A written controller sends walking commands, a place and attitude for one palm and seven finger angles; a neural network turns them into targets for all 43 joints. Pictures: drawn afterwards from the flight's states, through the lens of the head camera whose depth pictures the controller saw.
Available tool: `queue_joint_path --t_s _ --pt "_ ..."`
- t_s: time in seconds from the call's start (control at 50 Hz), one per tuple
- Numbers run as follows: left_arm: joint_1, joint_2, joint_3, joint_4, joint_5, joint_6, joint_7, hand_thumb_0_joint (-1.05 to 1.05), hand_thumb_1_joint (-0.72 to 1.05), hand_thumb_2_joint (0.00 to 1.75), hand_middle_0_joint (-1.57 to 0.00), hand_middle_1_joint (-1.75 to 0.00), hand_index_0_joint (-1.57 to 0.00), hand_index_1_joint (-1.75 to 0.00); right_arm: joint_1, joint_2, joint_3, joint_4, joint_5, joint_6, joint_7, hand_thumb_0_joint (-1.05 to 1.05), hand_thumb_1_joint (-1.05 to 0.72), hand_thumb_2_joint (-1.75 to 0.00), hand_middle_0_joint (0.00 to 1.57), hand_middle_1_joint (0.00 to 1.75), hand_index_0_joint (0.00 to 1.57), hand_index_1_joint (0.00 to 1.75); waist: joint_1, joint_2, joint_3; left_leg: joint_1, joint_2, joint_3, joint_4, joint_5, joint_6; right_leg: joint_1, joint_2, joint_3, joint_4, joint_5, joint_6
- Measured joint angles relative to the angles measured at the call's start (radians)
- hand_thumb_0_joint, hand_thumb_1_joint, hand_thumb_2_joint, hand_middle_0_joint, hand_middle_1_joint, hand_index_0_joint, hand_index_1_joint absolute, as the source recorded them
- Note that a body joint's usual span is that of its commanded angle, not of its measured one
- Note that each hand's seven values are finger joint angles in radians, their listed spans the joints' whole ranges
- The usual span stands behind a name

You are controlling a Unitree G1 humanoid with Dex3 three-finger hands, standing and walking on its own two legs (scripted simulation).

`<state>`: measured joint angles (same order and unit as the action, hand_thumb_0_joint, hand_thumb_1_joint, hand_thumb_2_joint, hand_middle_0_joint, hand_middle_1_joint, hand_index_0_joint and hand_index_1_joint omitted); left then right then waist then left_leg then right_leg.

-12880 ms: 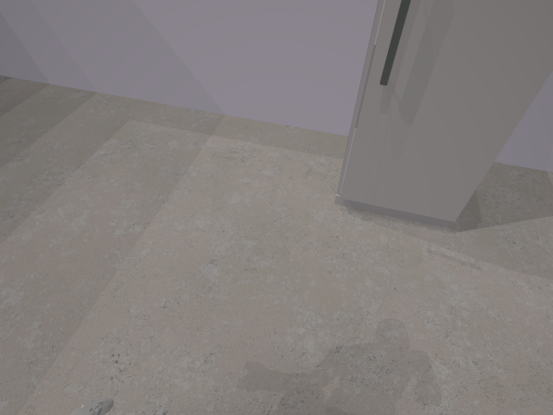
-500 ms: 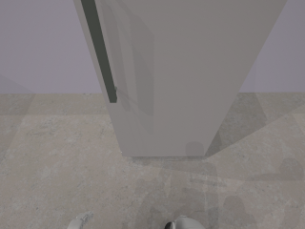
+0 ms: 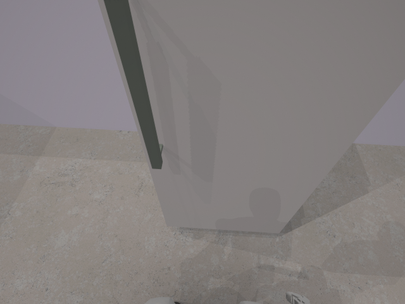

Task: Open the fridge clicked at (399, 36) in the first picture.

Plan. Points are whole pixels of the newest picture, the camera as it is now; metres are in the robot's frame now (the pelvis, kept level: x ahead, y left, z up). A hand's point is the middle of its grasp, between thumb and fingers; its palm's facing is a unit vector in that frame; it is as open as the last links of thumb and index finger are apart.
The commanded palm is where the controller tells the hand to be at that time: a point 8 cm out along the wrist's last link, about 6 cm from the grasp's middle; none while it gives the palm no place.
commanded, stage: come to a stop and stand still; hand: left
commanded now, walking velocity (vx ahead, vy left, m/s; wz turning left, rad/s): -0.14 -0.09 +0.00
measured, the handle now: (145, 100) +0.45 +0.16 +0.14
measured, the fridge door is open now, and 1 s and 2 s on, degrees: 0 0 0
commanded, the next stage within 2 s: none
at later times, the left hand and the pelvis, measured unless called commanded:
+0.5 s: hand out of the picture -0.02 +0.11 -0.17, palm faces +0.07 -0.97 -0.22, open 7.3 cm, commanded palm none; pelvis -0.07 -0.07 +0.00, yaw +2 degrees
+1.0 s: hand out of the picture -0.14 +0.08 -0.17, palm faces +0.09 -0.98 -0.16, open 7.4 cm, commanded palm none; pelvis -0.11 -0.07 +0.01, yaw +1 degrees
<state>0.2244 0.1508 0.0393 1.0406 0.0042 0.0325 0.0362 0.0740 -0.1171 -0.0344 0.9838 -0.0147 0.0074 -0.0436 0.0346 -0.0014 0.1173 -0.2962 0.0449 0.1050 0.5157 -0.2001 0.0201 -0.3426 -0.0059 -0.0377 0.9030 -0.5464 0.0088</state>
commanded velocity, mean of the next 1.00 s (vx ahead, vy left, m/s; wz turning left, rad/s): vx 0.00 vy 0.00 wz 0.00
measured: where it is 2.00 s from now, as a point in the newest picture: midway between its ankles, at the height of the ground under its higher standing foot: outside the picture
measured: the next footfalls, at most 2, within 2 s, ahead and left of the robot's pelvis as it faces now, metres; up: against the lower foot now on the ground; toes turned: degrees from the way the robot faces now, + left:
right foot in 0.18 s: +0.02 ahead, -0.16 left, +0.00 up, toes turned -2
left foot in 0.50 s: -0.08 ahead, +0.06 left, +0.00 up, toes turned +3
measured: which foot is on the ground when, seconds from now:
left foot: down 0.00-0.18, up 0.20-0.48, down 0.50-1.00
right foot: up 0.00-0.16, down 0.18-1.00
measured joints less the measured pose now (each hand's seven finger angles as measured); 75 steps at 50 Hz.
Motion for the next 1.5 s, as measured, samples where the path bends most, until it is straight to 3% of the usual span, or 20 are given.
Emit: queue_joint_path --t_s 0.08,0.12,0.16,0.18,0.24,0.32,0.4,0.5,0.62,0.94,1.16,1.22,1.34,1.5 --pt "-0.017 0.021 0.02 -0.032 0.003 0.005 0.0 0.0 0.91 0.9 -0.2 -0.3 -0.2 -0.3 -0.017 -0.023 -0.017 -0.009 -0.008 0.017 0.004 -0.01 -0.92 -0.9 0.2 0.3 0.21 0.3 -0.006 0.023 0.021 -0.02 0.023 0.0 -0.001 0.021 -0.02 -0.043 -0.01 0.03 0.044 0.005 0.012" --pt "-0.021 0.031 0.025 -0.044 0.004 0.004 -0.002 0.0 0.91 0.9 -0.2 -0.3 -0.2 -0.3 -0.011 -0.038 -0.027 -0.008 -0.01 0.024 0.008 0.0 -0.91 -0.9 0.2 0.3 0.21 0.3 -0.01 0.035 0.02 -0.033 0.036 -0.006 0.012 0.025 -0.035 -0.019 -0.021 0.023 -0.041 0.044 0.012" --pt "-0.013 0.043 0.026 -0.057 0.008 -0.006 -0.006 0.0 0.91 0.9 -0.2 -0.3 -0.2 -0.3 0.004 -0.054 -0.036 -0.004 -0.007 0.032 0.013 0.0 -0.91 -0.9 0.2 0.3 0.21 0.3 -0.012 0.042 0.007 -0.056 0.046 -0.012 0.05 0.017 -0.054 0.039 -0.034 0.01 -0.203 0.165 0.012" --pt "-0.007 0.047 0.026 -0.06 0.013 -0.013 -0.006 0.0 0.91 0.9 -0.2 -0.3 -0.2 -0.3 0.014 -0.062 -0.041 -0.002 -0.003 0.037 0.016 0.0 -0.91 -0.9 0.2 0.3 0.21 0.3 -0.013 0.045 -0.001 -0.074 0.051 -0.017 0.084 0.003 -0.056 0.056 -0.033 0.006 -0.255 0.222 -0.016" --pt "0.0 0.032 0.012 -0.053 0.023 -0.014 -0.009 0.0 0.91 0.9 -0.2 -0.3 -0.2 -0.3 0.044 -0.094 -0.057 0.008 0.003 0.064 0.019 0.0 -0.91 -0.9 0.2 0.3 0.21 0.3 -0.029 0.068 -0.016 -0.128 0.015 -0.092 0.268 -0.226 -0.045 0.056 -0.026 -0.02 -0.235 0.211 -0.041" --pt "0.013 0.008 0.001 -0.044 0.024 -0.007 -0.012 0.0 0.91 0.9 -0.2 -0.3 -0.2 -0.3 0.083 -0.11 -0.06 0.032 0.0 0.07 0.024 0.01 -0.91 -0.9 0.2 0.3 0.2 0.3 -0.034 0.057 -0.051 -0.137 -0.022 -0.105 0.459 -0.244 -0.036 0.065 -0.019 -0.019 -0.307 0.255 -0.049" --pt "0.002 -0.002 -0.008 -0.039 0.023 -0.017 -0.011 0.0 0.91 0.9 -0.2 -0.3 -0.2 -0.3 0.129 -0.099 -0.047 0.051 0.005 0.051 0.023 0.01 -0.91 -0.9 0.19 0.3 0.2 0.3 -0.041 0.033 -0.068 -0.043 -0.023 -0.084 0.354 -0.258 -0.044 0.058 -0.008 -0.031 -0.364 0.304 -0.064" --pt "-0.019 0.007 -0.012 -0.02 0.007 -0.031 -0.01 0.0 0.92 0.9 -0.21 -0.3 -0.2 -0.3 0.175 -0.072 -0.018 0.088 0.008 0.022 0.015 0.01 -0.91 -0.9 0.19 0.3 0.2 0.3 -0.041 0.027 -0.082 0.136 -0.01 -0.091 -0.007 -0.143 -0.038 0.03 0.02 -0.068 -0.376 0.333 -0.069" --pt "-0.016 0.024 -0.013 0.036 -0.001 -0.023 -0.01 0.0 0.93 0.9 -0.21 -0.3 -0.2 -0.3 0.209 -0.013 0.014 0.142 0.002 0.009 0.015 0.01 -0.91 -0.9 0.2 0.3 0.2 0.3 -0.022 -0.016 -0.085 0.179 -0.016 -0.084 -0.073 -0.087 -0.046 0.088 0.019 -0.061 -0.47 0.401 -0.059" --pt "0.104 -0.027 -0.017 0.102 0.005 -0.019 -0.011 0.0 0.91 0.9 -0.2 -0.3 -0.2 -0.3 0.286 0.011 0.015 0.145 -0.001 0.007 0.013 0.01 -0.91 -0.9 0.2 0.3 0.2 0.3 -0.025 0.004 -0.088 0.134 -0.02 -0.072 -0.083 -0.049 -0.032 0.057 0.026 -0.038 -0.517 0.449 -0.054" --pt "0.093 -0.046 -0.018 0.098 0.007 -0.029 -0.01 0.0 0.91 0.9 -0.2 -0.3 -0.2 -0.3 0.323 0.011 0.014 0.155 -0.001 0.0 0.007 0.01 -0.91 -0.9 0.2 0.3 0.2 0.3 -0.03 -0.013 -0.102 0.118 -0.029 -0.073 -0.068 -0.054 -0.026 0.041 0.019 -0.03 -0.503 0.439 -0.046" --pt "0.096 -0.048 -0.033 0.076 0.013 -0.04 0.004 0.0 0.91 0.9 -0.2 -0.3 -0.2 -0.3 0.317 -0.003 0.015 0.124 -0.004 0.006 0.016 0.01 -0.91 -0.9 0.2 0.3 0.2 0.3 -0.035 0.006 -0.101 0.076 -0.023 -0.065 0.018 -0.103 -0.026 0.015 0.018 -0.032 -0.457 0.444 -0.051" --pt "0.103 -0.027 -0.026 0.062 0.015 -0.026 -0.002 0.01 0.91 0.9 -0.2 -0.3 -0.2 -0.3 0.332 -0.015 0.012 0.058 -0.015 -0.012 0.019 0.01 -0.91 -0.9 0.19 0.3 0.2 0.3 -0.062 0.033 -0.164 0.069 -0.053 -0.051 0.05 -0.131 0.002 -0.028 -0.012 -0.012 -0.348 0.34 -0.039" --pt "0.078 -0.001 -0.024 0.025 0.01 -0.054 -0.01 0.0 0.91 0.9 -0.2 -0.3 -0.2 -0.3 0.306 -0.018 0.034 0.053 -0.007 -0.033 0.018 0.01 -0.91 -0.9 0.2 0.3 0.2 0.3 -0.044 0.06 -0.171 0.14 -0.082 -0.042 -0.028 -0.115 0.017 0.019 -0.033 0.006 -0.379 0.366 -0.014"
